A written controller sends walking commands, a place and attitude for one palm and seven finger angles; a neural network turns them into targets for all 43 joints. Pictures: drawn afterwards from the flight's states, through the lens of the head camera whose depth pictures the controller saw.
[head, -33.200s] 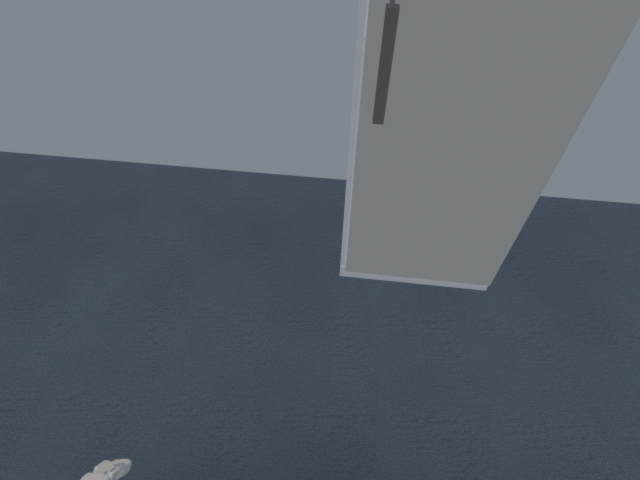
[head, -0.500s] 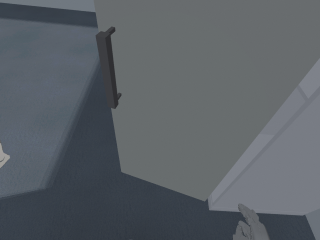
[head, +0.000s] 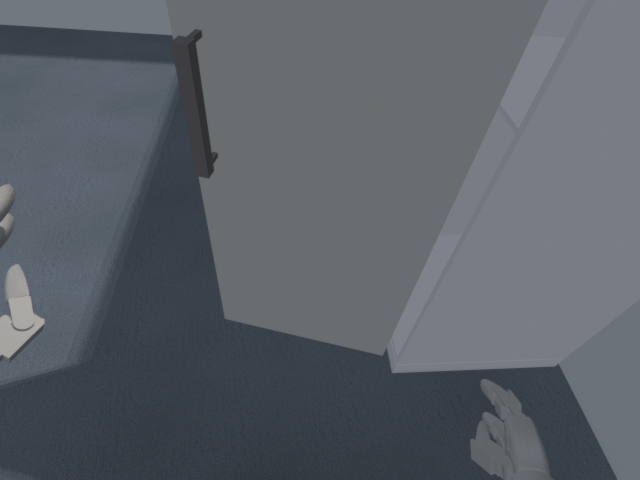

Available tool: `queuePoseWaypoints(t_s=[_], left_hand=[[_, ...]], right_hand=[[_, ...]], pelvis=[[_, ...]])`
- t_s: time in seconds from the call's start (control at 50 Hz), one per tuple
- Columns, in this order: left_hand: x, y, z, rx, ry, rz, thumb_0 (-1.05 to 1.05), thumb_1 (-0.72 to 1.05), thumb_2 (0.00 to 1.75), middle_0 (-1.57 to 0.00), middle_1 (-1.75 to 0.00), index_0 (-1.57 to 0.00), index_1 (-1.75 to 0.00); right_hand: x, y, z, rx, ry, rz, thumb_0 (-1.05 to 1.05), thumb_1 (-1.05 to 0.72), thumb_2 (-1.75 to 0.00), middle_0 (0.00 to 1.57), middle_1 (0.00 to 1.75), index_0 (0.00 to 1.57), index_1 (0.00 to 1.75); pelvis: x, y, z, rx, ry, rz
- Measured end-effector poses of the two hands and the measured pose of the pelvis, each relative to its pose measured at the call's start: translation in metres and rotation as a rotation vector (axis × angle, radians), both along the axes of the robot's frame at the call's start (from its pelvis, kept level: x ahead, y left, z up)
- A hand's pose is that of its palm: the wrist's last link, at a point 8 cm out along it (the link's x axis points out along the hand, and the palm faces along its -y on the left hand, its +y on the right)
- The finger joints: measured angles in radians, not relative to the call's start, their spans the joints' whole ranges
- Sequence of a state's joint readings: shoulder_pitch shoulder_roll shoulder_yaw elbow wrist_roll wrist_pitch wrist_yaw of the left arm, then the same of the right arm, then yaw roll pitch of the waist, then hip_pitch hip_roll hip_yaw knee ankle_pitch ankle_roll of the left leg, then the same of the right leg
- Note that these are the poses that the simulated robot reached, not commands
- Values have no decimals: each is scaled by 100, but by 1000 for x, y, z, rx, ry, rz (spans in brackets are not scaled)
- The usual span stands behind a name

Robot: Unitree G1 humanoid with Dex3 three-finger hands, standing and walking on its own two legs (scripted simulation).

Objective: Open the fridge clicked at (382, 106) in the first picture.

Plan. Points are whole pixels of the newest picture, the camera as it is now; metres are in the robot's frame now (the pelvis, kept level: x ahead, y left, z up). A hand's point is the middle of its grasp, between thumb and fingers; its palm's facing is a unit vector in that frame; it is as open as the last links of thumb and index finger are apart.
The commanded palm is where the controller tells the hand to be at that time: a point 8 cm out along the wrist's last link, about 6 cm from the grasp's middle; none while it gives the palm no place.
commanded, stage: step back with the hand held close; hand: left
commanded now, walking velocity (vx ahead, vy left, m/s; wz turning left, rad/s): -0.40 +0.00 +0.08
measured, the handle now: (201, 109) +0.67 +0.25 +0.11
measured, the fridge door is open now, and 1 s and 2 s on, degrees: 74 74 74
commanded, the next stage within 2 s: stop stepping back and stand still in 0.06 s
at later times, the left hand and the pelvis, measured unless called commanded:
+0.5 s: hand out of the picture +0.04 +0.30 +0.16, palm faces +0.53 -0.77 -0.36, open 7.4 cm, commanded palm -0.03 +0.32 +0.18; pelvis -0.14 +0.01 +0.00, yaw +5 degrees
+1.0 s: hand out of the picture +0.05 +0.30 +0.17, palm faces +0.51 -0.75 -0.42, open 7.4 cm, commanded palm -0.02 +0.33 +0.18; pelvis -0.13 +0.02 -0.01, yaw +5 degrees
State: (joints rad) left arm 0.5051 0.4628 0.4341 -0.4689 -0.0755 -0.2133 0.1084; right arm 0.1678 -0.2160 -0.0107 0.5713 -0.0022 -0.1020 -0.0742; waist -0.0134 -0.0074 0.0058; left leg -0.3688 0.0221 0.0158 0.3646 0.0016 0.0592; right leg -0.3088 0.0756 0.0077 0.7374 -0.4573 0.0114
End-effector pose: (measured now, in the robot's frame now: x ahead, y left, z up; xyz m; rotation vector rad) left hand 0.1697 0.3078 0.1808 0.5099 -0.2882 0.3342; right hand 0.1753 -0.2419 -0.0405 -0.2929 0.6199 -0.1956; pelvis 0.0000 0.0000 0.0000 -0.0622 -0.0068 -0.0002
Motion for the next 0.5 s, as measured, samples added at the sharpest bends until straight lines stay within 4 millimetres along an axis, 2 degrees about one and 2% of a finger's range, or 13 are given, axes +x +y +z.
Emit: queuePoseWaypoints(t_s=[0.1,0.16,0.24,0.3,0.4,0.44,0.5], left_hand=[[-62,-10,-7,1,32,28,2,89,90,-21,-31,-21,-30],[-102,-18,1,27,-15,45,2,89,90,-21,-31,-21,-30],[-144,-14,15,23,-76,99,2,89,90,-21,-31,-21,-30],[-160,1,12,-8,-98,164,1,89,90,-21,-31,-21,-30],[-168,25,-11,-86,-85,219,1,89,90,-21,-30,-21,-30],[-172,26,-15,-91,-57,207,2,89,90,-21,-30,-21,-30],[-177,20,-10,-67,-30,171,2,89,90,-21,-30,-21,-30]], right_hand=[[-42,5,-10,15,27,49,1,-90,-90,20,30,20,30],[-64,7,-24,15,76,98,1,-90,-90,20,30,21,30],[-101,14,-27,26,164,106,1,-90,-90,20,30,21,30],[-122,18,-26,27,147,97,1,-90,-90,20,30,21,30],[-147,23,-34,21,97,74,1,-90,-90,20,30,21,30],[-159,27,-30,41,79,60,1,-90,-90,20,30,21,30],[-176,34,-25,73,61,50,1,-90,-90,20,30,21,30]], pelvis=[[-40,-11,-4,9,22,46],[-69,-16,-9,24,24,60],[-90,-15,1,65,32,54],[-103,-9,2,73,33,58],[-132,8,-8,54,14,96],[-139,9,-6,69,-2,80],[-145,8,0,60,-8,91]])
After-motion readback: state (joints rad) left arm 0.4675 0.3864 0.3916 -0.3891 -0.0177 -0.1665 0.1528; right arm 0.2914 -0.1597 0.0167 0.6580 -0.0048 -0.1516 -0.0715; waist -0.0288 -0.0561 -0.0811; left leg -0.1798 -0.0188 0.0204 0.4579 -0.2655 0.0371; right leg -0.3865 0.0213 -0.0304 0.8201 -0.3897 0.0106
